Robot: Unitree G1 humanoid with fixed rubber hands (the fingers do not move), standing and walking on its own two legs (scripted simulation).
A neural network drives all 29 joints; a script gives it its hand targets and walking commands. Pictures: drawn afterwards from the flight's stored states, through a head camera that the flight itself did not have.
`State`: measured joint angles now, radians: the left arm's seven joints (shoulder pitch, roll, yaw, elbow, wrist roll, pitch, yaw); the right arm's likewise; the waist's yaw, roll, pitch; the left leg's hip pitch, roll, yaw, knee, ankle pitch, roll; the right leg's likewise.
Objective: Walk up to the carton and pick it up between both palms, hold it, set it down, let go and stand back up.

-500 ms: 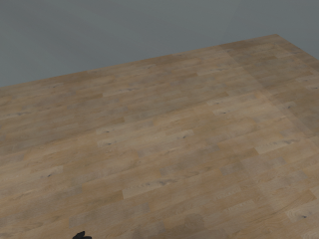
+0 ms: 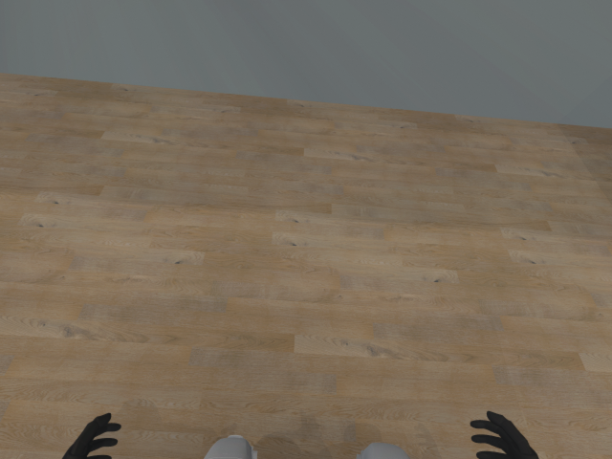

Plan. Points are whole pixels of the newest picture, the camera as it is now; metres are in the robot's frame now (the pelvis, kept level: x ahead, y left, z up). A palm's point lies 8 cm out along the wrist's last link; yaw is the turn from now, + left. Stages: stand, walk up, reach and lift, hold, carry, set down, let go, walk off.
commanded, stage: walk up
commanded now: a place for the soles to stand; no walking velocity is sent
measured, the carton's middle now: out of the picture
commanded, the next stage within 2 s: none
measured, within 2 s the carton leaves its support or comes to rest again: neither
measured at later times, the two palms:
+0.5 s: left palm out of the picture -0.05 +0.38 -0.09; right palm (397, 419) +0.19 -0.12 -0.08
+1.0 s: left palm out of the picture -0.14 +0.45 -0.09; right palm (265, 372) +0.25 +0.07 -0.09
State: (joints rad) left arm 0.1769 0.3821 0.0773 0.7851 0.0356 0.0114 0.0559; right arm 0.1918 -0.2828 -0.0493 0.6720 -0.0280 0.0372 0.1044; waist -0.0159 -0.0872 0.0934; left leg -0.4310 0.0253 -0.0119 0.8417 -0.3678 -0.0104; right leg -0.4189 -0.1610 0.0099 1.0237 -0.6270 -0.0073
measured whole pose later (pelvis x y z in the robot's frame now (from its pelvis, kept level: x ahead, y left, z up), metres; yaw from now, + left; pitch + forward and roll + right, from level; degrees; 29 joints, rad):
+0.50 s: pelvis -0.01 +0.08 +0.02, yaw +27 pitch -4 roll -5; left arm 0.22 0.28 0.08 0.83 0.09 -0.07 0.07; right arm 0.23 -0.30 -0.08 0.76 -0.05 0.11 0.14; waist -0.02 0.07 0.06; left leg -0.55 0.16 -0.06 1.10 -0.39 -0.04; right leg -0.23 -0.14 -0.34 0.63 -0.29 -0.02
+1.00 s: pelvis +0.01 +0.21 +0.02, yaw +51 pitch -2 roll -2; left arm 0.29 0.26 0.05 0.80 0.07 -0.06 0.06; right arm 0.35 -0.28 -0.07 0.77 -0.07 0.09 0.09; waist -0.04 0.02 0.00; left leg -0.45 -0.07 -0.09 0.97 -0.42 -0.02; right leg -0.35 -0.02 -0.16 0.64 -0.25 -0.04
